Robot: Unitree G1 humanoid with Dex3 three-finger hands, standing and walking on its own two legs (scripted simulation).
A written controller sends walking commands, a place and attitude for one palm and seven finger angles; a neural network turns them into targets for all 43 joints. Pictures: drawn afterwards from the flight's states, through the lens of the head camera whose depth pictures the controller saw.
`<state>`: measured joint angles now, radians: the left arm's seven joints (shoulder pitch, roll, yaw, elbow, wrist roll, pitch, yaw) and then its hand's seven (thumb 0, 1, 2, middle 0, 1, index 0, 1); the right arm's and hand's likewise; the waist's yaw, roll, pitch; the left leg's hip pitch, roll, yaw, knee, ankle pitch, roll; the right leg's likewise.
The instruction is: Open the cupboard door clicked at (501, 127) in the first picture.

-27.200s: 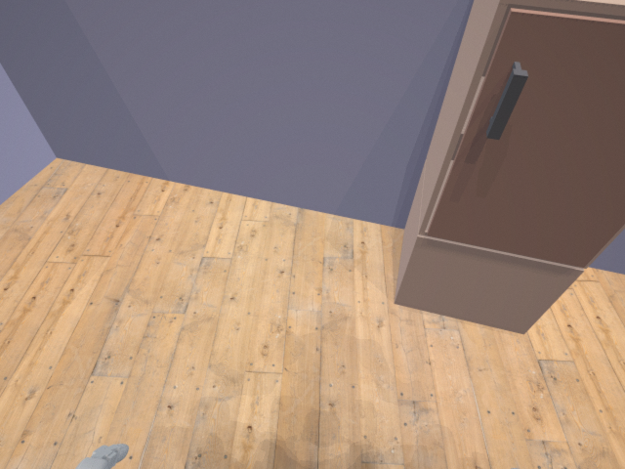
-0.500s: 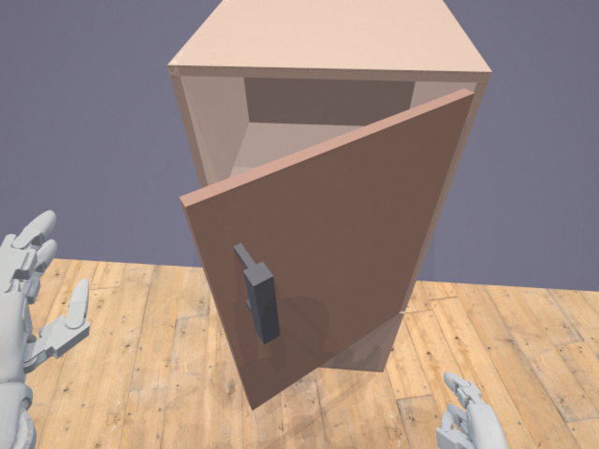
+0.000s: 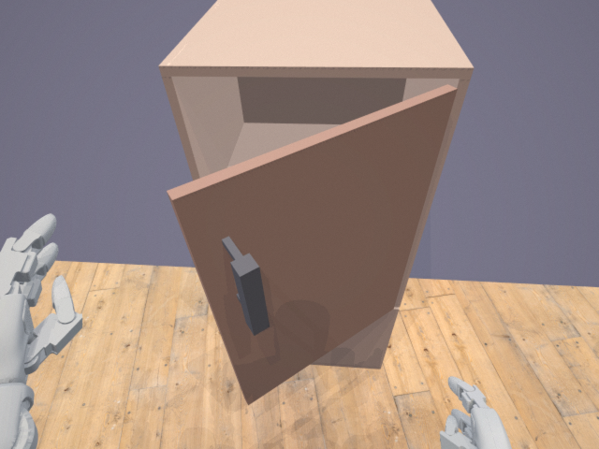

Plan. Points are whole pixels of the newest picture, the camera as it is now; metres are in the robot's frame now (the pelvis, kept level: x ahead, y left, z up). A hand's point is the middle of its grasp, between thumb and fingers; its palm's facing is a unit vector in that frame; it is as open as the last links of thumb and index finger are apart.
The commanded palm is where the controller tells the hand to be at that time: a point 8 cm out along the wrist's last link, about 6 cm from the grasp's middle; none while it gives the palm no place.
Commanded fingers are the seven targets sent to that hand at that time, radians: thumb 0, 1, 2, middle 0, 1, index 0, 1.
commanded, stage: step back with the hand held close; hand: left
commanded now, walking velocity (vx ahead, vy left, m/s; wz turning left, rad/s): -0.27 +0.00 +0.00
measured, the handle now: (244, 285) +0.29 +0.12 +0.09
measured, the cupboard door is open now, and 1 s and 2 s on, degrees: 38 38 38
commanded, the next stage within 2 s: stop stepping back and stand still in 0.94 s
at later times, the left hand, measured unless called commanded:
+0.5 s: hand (3, 377) +0.13 +0.30 +0.15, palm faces +0.37 -0.78 -0.51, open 7.4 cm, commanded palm +0.07 +0.33 +0.17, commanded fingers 0.00 0.90 0.90 -0.20 -0.30 -0.20 -0.30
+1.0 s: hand out of the picture +0.00 +0.35 +0.17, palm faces +0.52 -0.76 -0.39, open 7.4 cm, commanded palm -0.07 +0.37 +0.17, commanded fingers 0.00 0.90 0.90 -0.20 -0.30 -0.20 -0.30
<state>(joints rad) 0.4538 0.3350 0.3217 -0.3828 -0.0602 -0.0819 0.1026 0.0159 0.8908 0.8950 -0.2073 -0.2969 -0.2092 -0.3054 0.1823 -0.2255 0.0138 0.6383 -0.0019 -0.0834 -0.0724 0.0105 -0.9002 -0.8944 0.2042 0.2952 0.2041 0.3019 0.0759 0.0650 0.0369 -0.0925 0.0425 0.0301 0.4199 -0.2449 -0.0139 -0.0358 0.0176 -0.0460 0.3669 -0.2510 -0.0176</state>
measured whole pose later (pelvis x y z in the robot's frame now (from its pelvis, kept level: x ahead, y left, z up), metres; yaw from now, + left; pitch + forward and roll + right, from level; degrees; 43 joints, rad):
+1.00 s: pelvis -0.20 +0.06 -0.03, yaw +3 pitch -2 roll -6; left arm 0.42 0.46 0.48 -0.56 -0.04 -0.21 0.17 0.02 0.89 0.90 -0.21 -0.30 -0.21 -0.31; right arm 0.19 -0.16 -0.01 0.63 0.00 -0.12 -0.05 0.01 -0.90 -0.89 0.21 0.30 0.21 0.30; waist 0.00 0.02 0.07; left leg -0.52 0.06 0.05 0.54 -0.01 0.08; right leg -0.41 0.10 -0.01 1.20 -0.52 0.02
